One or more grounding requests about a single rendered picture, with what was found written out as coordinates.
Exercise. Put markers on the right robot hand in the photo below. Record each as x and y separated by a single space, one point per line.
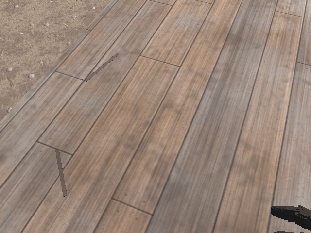
299 215

